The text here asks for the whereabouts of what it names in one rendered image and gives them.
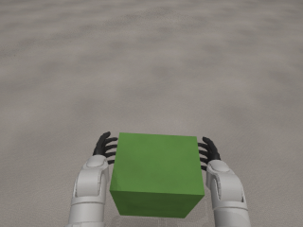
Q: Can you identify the robot left forearm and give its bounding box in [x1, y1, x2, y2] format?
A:
[63, 154, 110, 227]

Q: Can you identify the robot right forearm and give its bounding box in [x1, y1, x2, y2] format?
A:
[205, 160, 252, 227]

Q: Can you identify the carton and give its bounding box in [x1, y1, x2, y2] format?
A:
[109, 132, 205, 218]

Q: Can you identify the robot right hand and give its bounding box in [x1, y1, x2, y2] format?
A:
[197, 137, 221, 171]

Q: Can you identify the robot left hand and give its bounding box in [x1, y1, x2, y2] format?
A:
[92, 131, 118, 165]

